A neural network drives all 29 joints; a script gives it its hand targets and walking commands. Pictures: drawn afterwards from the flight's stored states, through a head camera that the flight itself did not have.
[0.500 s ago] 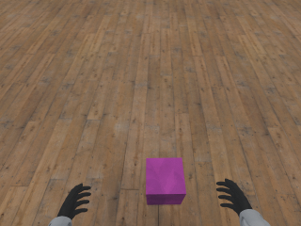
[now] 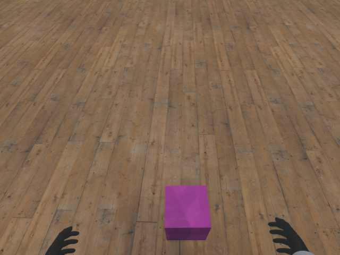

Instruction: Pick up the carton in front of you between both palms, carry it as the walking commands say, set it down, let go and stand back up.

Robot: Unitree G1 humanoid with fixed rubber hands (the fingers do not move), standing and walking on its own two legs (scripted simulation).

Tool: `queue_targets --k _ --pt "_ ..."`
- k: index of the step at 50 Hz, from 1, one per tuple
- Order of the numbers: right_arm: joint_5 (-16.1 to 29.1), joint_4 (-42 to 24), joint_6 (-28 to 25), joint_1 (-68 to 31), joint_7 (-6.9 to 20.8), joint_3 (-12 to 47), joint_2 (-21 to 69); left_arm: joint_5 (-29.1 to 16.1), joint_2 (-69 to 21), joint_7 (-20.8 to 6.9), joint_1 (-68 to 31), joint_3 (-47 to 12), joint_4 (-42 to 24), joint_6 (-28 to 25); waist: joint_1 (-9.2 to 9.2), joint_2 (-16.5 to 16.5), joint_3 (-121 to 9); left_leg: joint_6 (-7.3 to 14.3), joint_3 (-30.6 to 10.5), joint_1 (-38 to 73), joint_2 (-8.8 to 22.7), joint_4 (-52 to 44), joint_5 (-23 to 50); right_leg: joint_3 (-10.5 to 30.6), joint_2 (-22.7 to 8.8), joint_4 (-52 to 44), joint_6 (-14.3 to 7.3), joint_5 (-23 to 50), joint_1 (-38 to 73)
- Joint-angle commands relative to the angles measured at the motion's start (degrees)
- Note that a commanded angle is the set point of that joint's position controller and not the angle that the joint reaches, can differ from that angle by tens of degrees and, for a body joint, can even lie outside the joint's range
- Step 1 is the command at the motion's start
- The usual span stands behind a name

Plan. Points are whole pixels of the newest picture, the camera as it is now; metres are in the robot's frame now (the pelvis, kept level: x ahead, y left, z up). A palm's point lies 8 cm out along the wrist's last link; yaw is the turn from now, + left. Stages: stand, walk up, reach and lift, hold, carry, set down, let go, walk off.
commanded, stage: stand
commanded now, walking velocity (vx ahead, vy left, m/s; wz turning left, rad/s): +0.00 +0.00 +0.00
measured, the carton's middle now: (185, 213) +0.41 -0.06 -0.64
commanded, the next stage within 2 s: none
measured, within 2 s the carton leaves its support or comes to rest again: neither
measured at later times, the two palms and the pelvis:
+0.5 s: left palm out of the picture +0.11 +0.29 -0.08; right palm out of the picture +0.12 -0.30 -0.09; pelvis +0.00 -0.01 +0.00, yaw +1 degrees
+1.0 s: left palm out of the picture +0.08 +0.30 -0.09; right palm out of the picture +0.08 -0.31 -0.10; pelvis -0.01 -0.01 +0.01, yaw +0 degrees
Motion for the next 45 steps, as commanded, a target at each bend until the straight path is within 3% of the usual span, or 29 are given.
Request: queue_targets --k 1,18,45 --pt "0.0 -2.7 -1.7 -1.6 -0.4 -1.5 -7.2 -0.1 7.5 0.4 -2.5 1.6 -2.4 -1.3 -0.1 -2.4 -3.8 -0.8 -2.1 -4.5 3.9 -4.4 18.3 4.0 -4.8 -3.1 -0.5 14.8 7.3" --pt "0.5 4.4 -2.9 -0.9 -1.3 -0.5 -9.4 -0.8 10.1 1.0 -3.4 1.5 4.7 -2.2 0.07 -1.9 -2.8 -0.3 -3.4 -3.2 4.7 -6.1 21.8 5.5 -6.1 -4.0 -1.7 18.6 10.6" --pt "0.9 12.8 -3.4 -2.3 -1.0 0.7 -11.6 -1.3 12.4 0.6 -5.7 0.3 12.8 -2.2 0.51 -2.4 0.4 0.5 -4.2 -2.6 5.6 -11.6 14.2 7.1 -6.9 -9.6 -1.7 10.8 10.6"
